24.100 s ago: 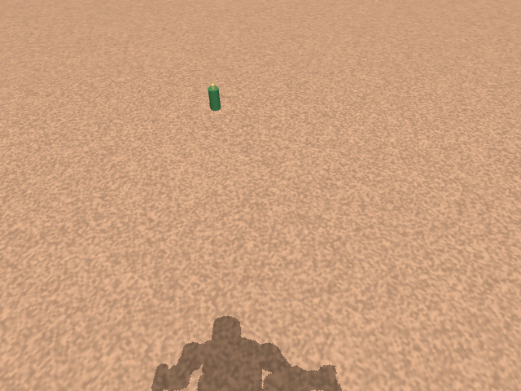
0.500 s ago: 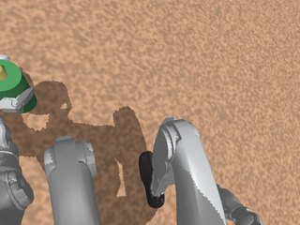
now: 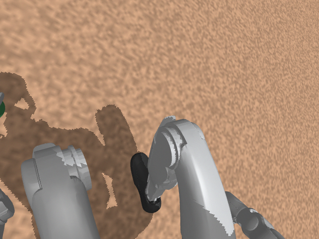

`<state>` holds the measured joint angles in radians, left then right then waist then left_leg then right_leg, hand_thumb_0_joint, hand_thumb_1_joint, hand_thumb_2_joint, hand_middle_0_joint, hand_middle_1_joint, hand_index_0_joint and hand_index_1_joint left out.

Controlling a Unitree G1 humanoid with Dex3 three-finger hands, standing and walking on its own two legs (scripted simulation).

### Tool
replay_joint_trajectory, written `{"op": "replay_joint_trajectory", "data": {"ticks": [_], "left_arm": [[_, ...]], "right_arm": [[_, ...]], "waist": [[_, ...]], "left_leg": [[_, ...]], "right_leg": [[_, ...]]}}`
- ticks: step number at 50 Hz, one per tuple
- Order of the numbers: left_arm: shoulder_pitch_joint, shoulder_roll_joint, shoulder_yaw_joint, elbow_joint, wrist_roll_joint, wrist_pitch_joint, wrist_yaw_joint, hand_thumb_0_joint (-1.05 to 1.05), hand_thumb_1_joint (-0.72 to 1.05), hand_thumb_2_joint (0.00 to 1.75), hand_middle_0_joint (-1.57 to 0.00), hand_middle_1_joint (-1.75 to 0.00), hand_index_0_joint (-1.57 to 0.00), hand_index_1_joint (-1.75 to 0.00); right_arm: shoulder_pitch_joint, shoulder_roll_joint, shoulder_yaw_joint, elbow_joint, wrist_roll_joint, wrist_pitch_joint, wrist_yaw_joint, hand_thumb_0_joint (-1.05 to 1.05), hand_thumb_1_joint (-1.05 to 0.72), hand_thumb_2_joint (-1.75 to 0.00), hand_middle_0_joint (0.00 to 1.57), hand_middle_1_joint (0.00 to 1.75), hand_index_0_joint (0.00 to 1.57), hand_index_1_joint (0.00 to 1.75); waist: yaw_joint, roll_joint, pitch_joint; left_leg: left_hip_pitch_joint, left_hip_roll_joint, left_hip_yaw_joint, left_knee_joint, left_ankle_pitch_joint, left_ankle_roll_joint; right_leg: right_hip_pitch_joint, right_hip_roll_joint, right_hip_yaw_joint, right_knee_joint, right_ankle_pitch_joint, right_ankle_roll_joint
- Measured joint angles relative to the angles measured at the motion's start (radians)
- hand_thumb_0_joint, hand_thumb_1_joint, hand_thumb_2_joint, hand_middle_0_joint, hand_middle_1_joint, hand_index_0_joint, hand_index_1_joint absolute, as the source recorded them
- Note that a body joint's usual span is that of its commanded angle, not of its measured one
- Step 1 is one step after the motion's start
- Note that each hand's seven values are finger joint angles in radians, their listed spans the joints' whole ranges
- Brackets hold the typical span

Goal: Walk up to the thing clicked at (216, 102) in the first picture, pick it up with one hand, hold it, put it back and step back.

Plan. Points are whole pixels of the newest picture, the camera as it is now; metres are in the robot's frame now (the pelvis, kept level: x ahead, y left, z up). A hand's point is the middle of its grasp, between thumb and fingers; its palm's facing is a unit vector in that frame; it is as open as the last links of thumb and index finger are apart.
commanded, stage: lower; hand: left
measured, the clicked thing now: out of the picture +0.45 +0.29 -0.18
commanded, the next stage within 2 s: loosen in 0.50 s
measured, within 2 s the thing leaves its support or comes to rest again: rests again in 1.16 s
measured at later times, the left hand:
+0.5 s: hand out of the picture +0.45 +0.28 -0.19, palm faces +0.36 -0.93 -0.03, open 10.1 cm
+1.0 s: hand out of the picture +0.46 +0.28 -0.17, palm faces +0.37 -0.93 +0.00, open 11.6 cm
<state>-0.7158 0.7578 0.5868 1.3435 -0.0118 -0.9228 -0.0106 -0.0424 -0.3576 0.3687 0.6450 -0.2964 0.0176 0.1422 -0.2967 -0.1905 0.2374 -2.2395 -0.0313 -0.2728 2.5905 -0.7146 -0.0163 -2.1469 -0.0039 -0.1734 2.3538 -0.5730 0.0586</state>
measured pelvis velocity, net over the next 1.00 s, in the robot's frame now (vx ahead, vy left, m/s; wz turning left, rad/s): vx -0.01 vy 0.01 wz -0.06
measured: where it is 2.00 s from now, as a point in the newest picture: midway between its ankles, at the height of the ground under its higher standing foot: (112, 213)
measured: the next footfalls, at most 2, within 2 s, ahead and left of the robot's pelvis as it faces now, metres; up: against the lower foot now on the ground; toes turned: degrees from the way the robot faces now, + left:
none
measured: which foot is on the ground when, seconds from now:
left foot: down 0.00-1.00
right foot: down 0.00-1.00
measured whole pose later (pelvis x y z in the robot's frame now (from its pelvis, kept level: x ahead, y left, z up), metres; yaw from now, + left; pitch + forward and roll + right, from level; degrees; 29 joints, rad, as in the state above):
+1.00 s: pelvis -0.01 +0.01 -0.01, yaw -3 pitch +14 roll -18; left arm -0.76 0.89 0.53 1.49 -0.04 -1.08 0.03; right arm -0.14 -0.38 0.51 0.59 -0.36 0.03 0.14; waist -0.30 -0.26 0.31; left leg -2.20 -0.02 -0.35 2.64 -0.72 0.00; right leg -2.09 0.03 -0.23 2.33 -0.53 0.08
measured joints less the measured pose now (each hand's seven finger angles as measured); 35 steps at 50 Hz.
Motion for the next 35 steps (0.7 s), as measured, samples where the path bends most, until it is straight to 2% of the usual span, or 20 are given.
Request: {"op": "replay_joint_trajectory", "data": {"ticks": [10, 15, 24, 35], "left_arm": [[-0.011, 0.047, -0.021, 0.066, 0.0, -0.034, 0.026, -0.01, -0.39, 1.09, -0.71, -0.98, -0.73, -0.98], [-0.019, 0.066, -0.018, 0.1, -0.005, -0.055, 0.033, -0.01, -0.39, 1.09, -0.71, -0.98, -0.73, -0.98], [-0.013, 0.095, -0.016, 0.116, 0.01, -0.089, 0.041, -0.01, -0.39, 1.1, -0.71, -0.98, -0.73, -0.98], [-0.02, 0.117, -0.029, 0.152, -0.016, -0.12, 0.05, -0.01, -0.38, 1.08, -0.71, -0.97, -0.73, -0.98]], "right_arm": [[-0.046, -0.017, 0.038, -0.019, -0.022, 0.0, 0.002, 0.0, -0.93, -0.91, 0.21, 0.3, 0.2, 0.3], [-0.066, -0.017, 0.064, -0.03, -0.032, -0.001, 0.003, 0.0, -0.92, -0.91, 0.21, 0.3, 0.2, 0.3], [-0.078, -0.016, 0.101, -0.044, -0.047, 0.0, 0.0, -0.01, -0.92, -0.91, 0.21, 0.3, 0.2, 0.3], [-0.097, -0.025, 0.127, -0.055, -0.056, -0.001, -0.005, -0.01, -0.92, -0.9, 0.21, 0.3, 0.21, 0.3]], "waist": [[-0.002, -0.014, 0.031], [-0.006, -0.031, 0.046], [-0.007, -0.059, 0.072], [-0.01, -0.062, 0.083]], "left_leg": [[0.009, 0.0, -0.021, 0.015, 0.005, 0.003], [0.013, 0.003, -0.034, 0.026, 0.007, 0.004], [0.023, 0.008, -0.055, 0.042, 0.001, 0.004], [0.033, 0.012, -0.068, 0.048, -0.009, 0.009]], "right_leg": [[0.019, 0.008, -0.016, -0.003, 0.013, 0.011], [0.024, 0.015, -0.025, -0.003, 0.023, 0.014], [0.036, 0.026, -0.041, -0.005, 0.03, 0.013], [0.05, 0.033, -0.05, -0.012, 0.029, 0.024]]}}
